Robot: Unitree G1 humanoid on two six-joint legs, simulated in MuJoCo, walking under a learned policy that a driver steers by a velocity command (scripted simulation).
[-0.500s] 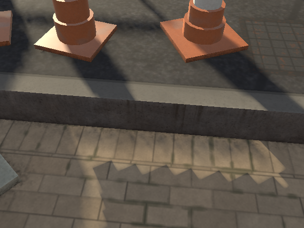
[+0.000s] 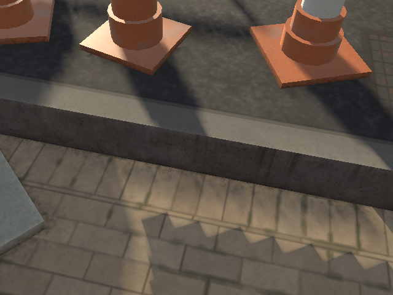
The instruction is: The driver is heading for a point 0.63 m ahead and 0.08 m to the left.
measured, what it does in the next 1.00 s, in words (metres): steps on the spot, turning left: right foot, then left foot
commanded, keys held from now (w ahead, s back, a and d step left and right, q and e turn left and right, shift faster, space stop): q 0.34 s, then no key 0.56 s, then w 0.10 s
